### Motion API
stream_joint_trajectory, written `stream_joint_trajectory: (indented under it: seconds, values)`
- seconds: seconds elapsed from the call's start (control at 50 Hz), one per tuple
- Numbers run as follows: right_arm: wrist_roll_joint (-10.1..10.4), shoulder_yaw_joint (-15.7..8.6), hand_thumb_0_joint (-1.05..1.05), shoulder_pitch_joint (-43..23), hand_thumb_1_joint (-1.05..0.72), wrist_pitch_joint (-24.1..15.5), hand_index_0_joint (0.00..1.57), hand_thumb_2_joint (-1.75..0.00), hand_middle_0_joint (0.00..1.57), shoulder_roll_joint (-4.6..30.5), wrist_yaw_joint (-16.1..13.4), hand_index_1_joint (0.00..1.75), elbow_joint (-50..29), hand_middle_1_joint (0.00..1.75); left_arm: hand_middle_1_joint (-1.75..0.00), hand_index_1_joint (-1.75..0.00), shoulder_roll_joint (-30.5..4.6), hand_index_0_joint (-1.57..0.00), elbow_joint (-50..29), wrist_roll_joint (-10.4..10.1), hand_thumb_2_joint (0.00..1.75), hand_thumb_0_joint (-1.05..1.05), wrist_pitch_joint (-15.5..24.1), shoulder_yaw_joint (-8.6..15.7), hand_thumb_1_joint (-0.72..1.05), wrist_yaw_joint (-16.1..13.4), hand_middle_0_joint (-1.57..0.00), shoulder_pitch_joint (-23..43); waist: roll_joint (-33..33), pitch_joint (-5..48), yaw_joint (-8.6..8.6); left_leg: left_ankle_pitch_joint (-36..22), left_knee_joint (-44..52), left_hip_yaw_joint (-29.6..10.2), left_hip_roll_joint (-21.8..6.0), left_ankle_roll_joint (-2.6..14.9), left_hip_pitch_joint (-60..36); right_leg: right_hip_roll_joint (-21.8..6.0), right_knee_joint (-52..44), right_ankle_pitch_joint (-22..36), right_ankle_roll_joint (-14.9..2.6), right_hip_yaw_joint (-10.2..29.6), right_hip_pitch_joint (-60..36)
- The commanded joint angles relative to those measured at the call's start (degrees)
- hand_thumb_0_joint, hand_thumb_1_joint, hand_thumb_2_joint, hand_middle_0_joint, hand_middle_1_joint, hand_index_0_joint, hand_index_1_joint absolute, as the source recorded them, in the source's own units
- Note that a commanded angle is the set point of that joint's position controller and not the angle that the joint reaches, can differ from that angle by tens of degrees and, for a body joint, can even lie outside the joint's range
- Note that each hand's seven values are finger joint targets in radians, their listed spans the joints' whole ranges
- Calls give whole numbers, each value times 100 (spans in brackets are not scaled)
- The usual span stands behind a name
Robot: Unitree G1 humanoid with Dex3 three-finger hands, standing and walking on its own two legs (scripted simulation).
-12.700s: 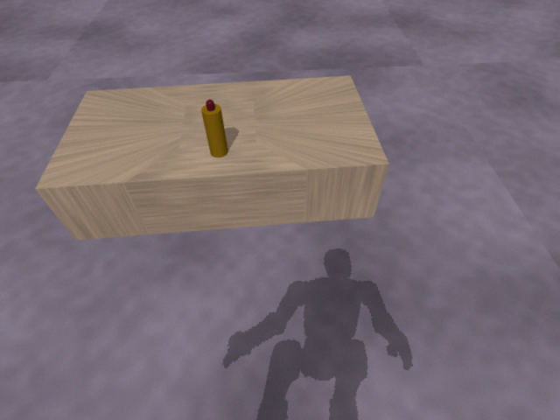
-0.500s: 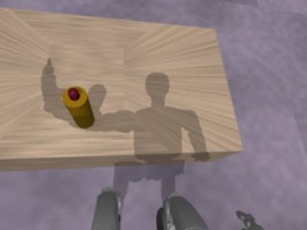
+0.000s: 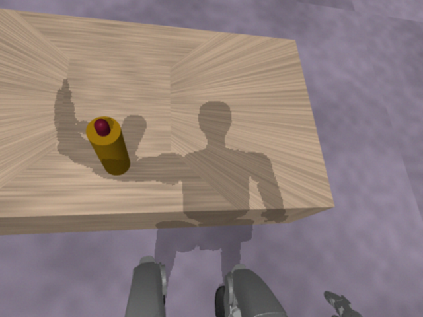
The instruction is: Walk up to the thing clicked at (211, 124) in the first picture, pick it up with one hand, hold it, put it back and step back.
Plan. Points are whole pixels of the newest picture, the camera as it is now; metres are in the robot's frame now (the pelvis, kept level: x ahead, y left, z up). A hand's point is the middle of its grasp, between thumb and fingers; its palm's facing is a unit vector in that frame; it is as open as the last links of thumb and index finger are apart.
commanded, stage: go down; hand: left
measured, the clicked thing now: (110, 146) +0.51 +0.22 -0.22
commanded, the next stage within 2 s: approach in 1.74 s
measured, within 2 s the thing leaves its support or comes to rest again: neither
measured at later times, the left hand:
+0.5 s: hand out of the picture +0.43 +0.41 +0.07, palm faces +0.23 -0.97 +0.02, open 17.4 cm
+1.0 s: hand out of the picture +0.43 +0.41 +0.06, palm faces +0.24 -0.97 +0.02, open 17.5 cm
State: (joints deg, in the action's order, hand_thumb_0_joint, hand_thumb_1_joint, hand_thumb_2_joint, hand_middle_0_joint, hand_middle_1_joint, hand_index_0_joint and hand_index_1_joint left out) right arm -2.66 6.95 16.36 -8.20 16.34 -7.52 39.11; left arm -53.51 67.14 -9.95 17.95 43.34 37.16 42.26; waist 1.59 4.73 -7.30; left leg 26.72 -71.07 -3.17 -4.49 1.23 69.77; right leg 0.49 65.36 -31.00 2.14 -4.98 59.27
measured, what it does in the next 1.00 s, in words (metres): stands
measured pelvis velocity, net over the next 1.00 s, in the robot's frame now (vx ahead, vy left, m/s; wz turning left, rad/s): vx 0.00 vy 0.00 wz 0.00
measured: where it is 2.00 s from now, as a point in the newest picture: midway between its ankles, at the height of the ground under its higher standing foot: outside the picture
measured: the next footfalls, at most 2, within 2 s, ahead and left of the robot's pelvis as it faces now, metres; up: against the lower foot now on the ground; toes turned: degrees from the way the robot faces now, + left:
none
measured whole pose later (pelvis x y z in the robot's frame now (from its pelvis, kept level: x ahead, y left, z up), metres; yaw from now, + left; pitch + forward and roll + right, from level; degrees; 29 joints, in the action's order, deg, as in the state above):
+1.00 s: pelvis +0.00 +0.00 +0.00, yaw +0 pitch +26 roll -7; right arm -2.8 7.2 16.0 -7.6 16.6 -7.3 38.7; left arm -54.3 67.6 -9.9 17.8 44.6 36.8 43.5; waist 1.4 4.8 -7.6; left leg 27.2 -72.0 -3.6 -4.6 0.8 71.2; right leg 0.8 66.5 -31.6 1.8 -5.2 60.7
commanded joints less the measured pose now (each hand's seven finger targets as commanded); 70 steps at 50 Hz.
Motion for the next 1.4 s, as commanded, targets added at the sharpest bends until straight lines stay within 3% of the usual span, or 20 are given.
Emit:
stream_joint_trajectory:
  seconds: [0.0, 0.02, 0.1, 0.28, 0.32, 0.38, 0.42, 0.5, 0.52, 0.6, 0.66, 0.7, 0.74, 0.84, 1.02, 1.12, 1.16, 1.2, 1.34, 1.38]
  values:
    - [26, -473, 0, 858, -91, -160, 20, -90, 20, 1293, -138, 30, -276, 30, -4, -4, -2341, -6, -1200, -201, 1, 0, 328, 233, -54, 20, -6, 1654, -1779, 2820, 193, -1644, 905, -368, 68, -103, -3600, 163, -667, 1104, -352, 50, 212]
    - [29, -465, 0, 839, -91, -158, 20, -90, 20, 1292, -148, 30, -268, 30, -5, -5, -2217, -6, -1136, -217, 2, 0, 328, 168, -56, 34, -6, 1654, -1709, 2808, 137, -1706, 882, -366, 56, -96, -3618, 167, -659, 1160, -346, 40, 252]
    - [28, -460, 0, 861, -90, -157, 20, -90, 20, 1305, -155, 30, -257, 30, -5, -5, -2309, -6, -1058, -193, 2, 0, 308, 215, -56, 3, -6, 1720, -1738, 2735, 174, -1501, 917, -469, 25, -126, -3565, 177, -596, 973, -352, 24, 413]
    - [11, -416, 0, 971, -91, -122, 20, -90, 20, 1285, -133, 30, -252, 30, -4, -5, -2463, -5, -1111, -141, 4, 0, 230, 268, -54, -54, -6, 1714, -1757, 3029, 191, -2217, 732, -376, 71, -98, -3663, 169, -589, 1416, -351, 28, 214]
    - [14, -420, 0, 938, -91, -119, 20, -90, 20, 1286, -128, 30, -269, 30, -5, -5, -2599, -6, -1194, -136, 3, 0, 253, 354, -54, -67, -6, 1718, -1889, 2963, 270, -2088, 785, -414, 54, -134, -3668, 170, -549, 1273, -363, 19, 285]
    - [28, -448, 0, 949, -90, -116, 20, -90, 20, 1311, -129, 30, -280, 30, -5, -5, -2540, -5, -1366, -153, 4, 0, 263, 297, -52, -59, -5, 1898, -1958, 3018, 228, -2075, 848, -461, 27, -162, -3853, 182, -553, 1214, -373, 9, 374]
    - [21, -460, 0, 936, -90, -109, 20, -90, 20, 1324, -141, 30, -278, 30, -5, -4, -2258, -6, -1084, -155, 3, 0, 198, 174, -53, -46, -6, 1728, -1838, 2839, 143, -2035, 873, -508, -2, -169, -3841, 192, -571, 1162, -365, -21, 519]
    - [37, -439, 0, 953, -90, -105, 20, -90, 20, 1292, -157, 30, -278, 30, -5, -4, -2360, -6, -1042, -176, 3, 0, 200, 264, -52, -81, -5, 1650, -1648, 2787, 179, -1720, 827, -405, 61, -112, -3500, 191, -650, 1148, -358, 31, 265]
    - [40, -438, 0, 953, -90, -111, 20, -90, 20, 1300, -150, 30, -284, 30, -5, -5, -2497, -5, -1217, -195, 3, 0, 233, 339, -53, -79, -5, 1693, -1746, 2877, 217, -1816, 815, -414, 57, -117, -3561, 179, -608, 1195, -354, 36, 264]
    - [37, -432, 0, 964, -90, -107, 20, -90, 20, 1294, -144, 30, -282, 30, -5, -5, -2341, -5, -1128, -187, 4, 0, 227, 263, -52, -63, -5, 1594, -1732, 2924, 204, -2186, 780, -411, 52, -124, -3711, 179, -574, 1354, -362, 18, 293]
    - [25, -449, 0, 977, -90, -87, 20, -90, 20, 1305, -143, 30, -242, 30, -5, -5, -2449, -5, -1236, -186, 4, 0, 246, 340, -53, -51, -5, 1576, -1841, 3010, 274, -2406, 773, -416, 53, -142, -3838, 176, -576, 1421, -363, 8, 294]
    - [28, -461, 0, 1006, -91, -87, 20, -90, 20, 1305, -141, 30, -242, 30, -5, -5, -2311, -5, -1276, -214, 4, 0, 244, 242, -51, -30, -5, 1725, -1779, 3007, 166, -2394, 742, -382, 59, -120, -3864, 180, -618, 1452, -354, 27, 285]
    - [15, -431, 0, 967, -91, -86, 20, -90, 20, 1283, -140, 30, -204, 30, -5, -5, -2423, -5, -1217, -212, 4, 0, 270, 354, -52, -38, -5, 1642, -1749, 3043, 207, -2541, 696, -384, 69, -112, -3833, 171, -610, 1562, -344, 27, 241]
    - [-3, -407, 0, 917, -91, -69, 20, -90, 20, 1232, -118, 30, -259, 30, -6, -6, -2505, -6, -1165, -166, 4, 0, 300, 395, -55, -65, -5, 1621, -1669, 2915, 250, -2227, 643, -272, 133, -39, -3433, 141, -631, 1567, -337, 122, 31]
    - [14, -457, 0, 891, -91, -74, 20, -90, 20, 1295, -89, 30, -277, 30, -5, -5, -2393, -5, -1284, -206, 4, 0, 310, 310, -54, -31, -5, 1637, -1799, 3046, 219, -2243, 676, -338, 87, -80, -3686, 162, -566, 1465, -356, 64, 219]
    - [33, -441, 0, 832, -91, -76, 20, -90, 20, 1270, -109, 30, -266, 30, -6, -5, -2492, -6, -1248, -180, 3, 0, 326, 336, -54, -57, -5, 1785, -1752, 2825, 169, -1549, 717, -307, 106, -61, -3314, 165, -588, 1119, -359, 103, 239]
    - [38, -445, 0, 833, -91, -77, 20, -90, 20, 1296, -117, 30, -289, 30, -5, -4, -2642, -7, -1272, -183, 1, 0, 304, 405, -54, -76, -6, 1806, -1872, 2935, 238, -1592, 758, -327, 106, -81, -3436, 167, -578, 1108, -367, 84, 212]
    - [40, -447, 0, 828, -91, -74, 20, -90, 20, 1295, -117, 30, -298, 30, -6, -5, -2520, -6, -1197, -146, 3, 0, 268, 318, -54, -73, -5, 1782, -1853, 2820, 193, -1514, 799, -367, 85, -90, -3431, 171, -561, 1036, -372, 60, 337]
    - [1, -408, 0, 936, -91, -71, 20, -90, 20, 1314, -105, 30, -277, 30, -5, -5, -2381, -6, -1042, -145, 3, 0, 210, 227, -55, -14, -6, 1731, -1776, 2986, 165, -2366, 635, -397, 73, -100, -3675, 172, -538, 1469, -361, 14, 388]
    - [8, -412, 0, 976, -91, -68, 20, -90, 20, 1308, -102, 30, -262, 30, -6, -5, -2432, -6, -1023, -144, 3, 0, 215, 254, -55, -25, -6, 1790, -1717, 2956, 135, -2298, 616, -394, 76, -89, -3576, 181, -542, 1475, -358, 17, 330]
